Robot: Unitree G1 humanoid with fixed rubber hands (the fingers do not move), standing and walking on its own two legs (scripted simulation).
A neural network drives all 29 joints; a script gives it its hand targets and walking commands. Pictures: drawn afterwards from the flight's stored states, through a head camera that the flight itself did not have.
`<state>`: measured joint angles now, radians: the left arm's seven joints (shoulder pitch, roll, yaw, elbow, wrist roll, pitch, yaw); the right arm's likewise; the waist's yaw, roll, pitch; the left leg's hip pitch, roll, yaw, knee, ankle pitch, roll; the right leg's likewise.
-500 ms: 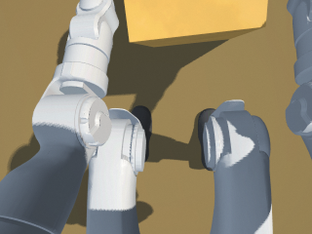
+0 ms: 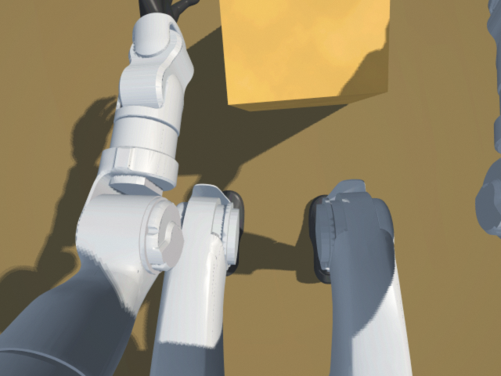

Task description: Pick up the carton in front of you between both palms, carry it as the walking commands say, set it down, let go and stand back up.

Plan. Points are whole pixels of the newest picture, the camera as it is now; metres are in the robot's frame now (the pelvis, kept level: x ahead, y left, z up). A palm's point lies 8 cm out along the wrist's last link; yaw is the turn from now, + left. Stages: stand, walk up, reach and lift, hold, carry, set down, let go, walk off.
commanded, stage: set down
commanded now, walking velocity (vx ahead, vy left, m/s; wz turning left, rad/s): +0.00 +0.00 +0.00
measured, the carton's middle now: (299, 42) +0.53 -0.07 -0.30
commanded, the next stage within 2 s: let go in 0.72 s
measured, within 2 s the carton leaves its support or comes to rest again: neither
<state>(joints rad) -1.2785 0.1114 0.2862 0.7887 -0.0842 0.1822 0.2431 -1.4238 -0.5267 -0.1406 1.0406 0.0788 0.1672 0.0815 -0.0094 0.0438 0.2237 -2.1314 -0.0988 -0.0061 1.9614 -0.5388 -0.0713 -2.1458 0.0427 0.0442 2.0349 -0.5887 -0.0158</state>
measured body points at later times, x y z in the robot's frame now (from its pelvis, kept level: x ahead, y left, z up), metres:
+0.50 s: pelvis +0.02 -0.01 +0.13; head +0.35 -0.06 +0.42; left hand +0.55 +0.11 +0.01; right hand +0.56 -0.29 +0.01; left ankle +0.12 +0.13 -0.39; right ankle +0.09 -0.11 -0.39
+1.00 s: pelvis +0.06 -0.01 +0.25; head +0.35 -0.05 +0.60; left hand +0.50 +0.12 +0.12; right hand +0.50 -0.29 +0.13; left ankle +0.12 +0.13 -0.39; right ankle +0.09 -0.11 -0.39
